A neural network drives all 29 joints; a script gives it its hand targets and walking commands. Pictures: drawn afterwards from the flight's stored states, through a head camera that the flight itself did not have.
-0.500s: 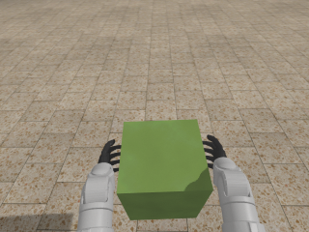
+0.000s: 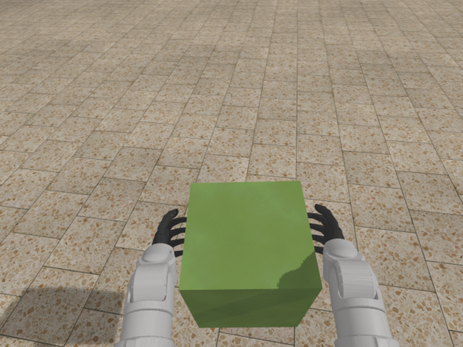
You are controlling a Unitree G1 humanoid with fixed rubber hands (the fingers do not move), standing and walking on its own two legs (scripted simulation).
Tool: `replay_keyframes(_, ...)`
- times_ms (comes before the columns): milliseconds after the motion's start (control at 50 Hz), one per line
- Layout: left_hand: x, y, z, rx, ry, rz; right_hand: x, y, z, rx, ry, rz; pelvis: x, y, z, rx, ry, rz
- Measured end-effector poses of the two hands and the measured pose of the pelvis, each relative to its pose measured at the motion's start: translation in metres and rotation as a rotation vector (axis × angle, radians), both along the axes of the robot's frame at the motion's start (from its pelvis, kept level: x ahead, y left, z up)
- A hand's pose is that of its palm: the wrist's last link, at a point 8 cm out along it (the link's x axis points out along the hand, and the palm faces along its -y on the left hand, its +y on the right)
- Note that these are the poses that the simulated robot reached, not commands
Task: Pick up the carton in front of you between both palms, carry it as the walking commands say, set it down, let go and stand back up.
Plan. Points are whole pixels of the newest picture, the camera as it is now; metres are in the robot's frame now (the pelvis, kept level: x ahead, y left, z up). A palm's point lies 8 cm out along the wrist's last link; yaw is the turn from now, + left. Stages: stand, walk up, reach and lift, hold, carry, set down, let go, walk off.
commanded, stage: set down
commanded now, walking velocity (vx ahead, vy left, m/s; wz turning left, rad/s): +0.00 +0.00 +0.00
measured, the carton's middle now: (246, 258) +0.31 -0.01 -0.05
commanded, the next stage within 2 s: none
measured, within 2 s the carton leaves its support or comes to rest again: neither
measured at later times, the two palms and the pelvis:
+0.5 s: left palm (189, 256) +0.35 +0.12 -0.12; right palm (320, 258) +0.33 -0.18 -0.12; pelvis -0.05 -0.06 -0.05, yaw +7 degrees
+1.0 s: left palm (202, 257) +0.43 +0.10 -0.26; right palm (309, 267) +0.38 -0.19 -0.26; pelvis -0.05 -0.03 -0.17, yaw +8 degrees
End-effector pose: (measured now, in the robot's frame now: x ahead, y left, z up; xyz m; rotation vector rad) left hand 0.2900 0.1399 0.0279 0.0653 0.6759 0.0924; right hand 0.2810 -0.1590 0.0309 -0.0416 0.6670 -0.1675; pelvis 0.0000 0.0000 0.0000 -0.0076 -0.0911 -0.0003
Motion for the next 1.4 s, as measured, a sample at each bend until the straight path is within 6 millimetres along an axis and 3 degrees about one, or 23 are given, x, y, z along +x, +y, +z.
replay_keyframes(100,-0.005,0.008,-0.001,-0.001,0.009,0.073,0.018,0.009,0.000,0.023,0.009,0.056,-0.006,-0.013,-0.001,-0.001,-0.013,0.075)
replay_keyframes(200,0.016,-0.002,-0.011,0.010,0.039,0.043,0.031,-0.001,-0.011,0.056,0.036,0.010,-0.015,-0.027,-0.006,-0.006,0.013,0.119)
replay_keyframes(280,0.034,-0.011,-0.028,0.018,0.059,0.015,0.039,-0.010,-0.032,0.064,0.055,-0.018,-0.023,-0.038,-0.013,-0.007,0.078,0.125)
replay_keyframes(360,0.047,-0.016,-0.062,0.032,0.071,-0.013,0.047,-0.016,-0.067,0.049,0.067,-0.025,-0.032,-0.048,-0.022,-0.008,0.179,0.125)
replay_keyframes(440,0.056,-0.020,-0.109,0.041,0.066,-0.044,0.050,-0.019,-0.111,0.030,0.060,-0.036,-0.041,-0.055,-0.035,-0.012,0.303,0.123)
replay_keyframes(540,0.069,-0.022,-0.167,0.026,0.040,-0.068,0.054,-0.020,-0.168,0.030,0.034,-0.069,-0.050,-0.058,-0.061,-0.017,0.470,0.120)
replay_keyframes(600,0.080,-0.022,-0.192,0.009,0.019,-0.076,0.060,-0.020,-0.193,0.047,0.009,-0.097,-0.052,-0.058,-0.080,-0.019,0.560,0.119)
replay_keyframes(860,0.124,-0.029,-0.242,-0.037,0.026,-0.090,0.087,-0.025,-0.246,0.064,0.004,-0.162,-0.051,-0.039,-0.139,-0.044,0.768,0.121)
replay_keyframes(1160,0.150,-0.046,-0.345,-0.028,0.042,-0.149,0.104,-0.041,-0.339,0.033,0.020,-0.194,-0.063,-0.029,-0.212,-0.072,0.911,0.134)
replay_keyframes(1400,0.173,-0.063,-0.408,-0.005,0.061,-0.192,0.115,-0.055,-0.407,0.037,0.041,-0.224,-0.079,-0.034,-0.263,-0.080,0.924,0.143)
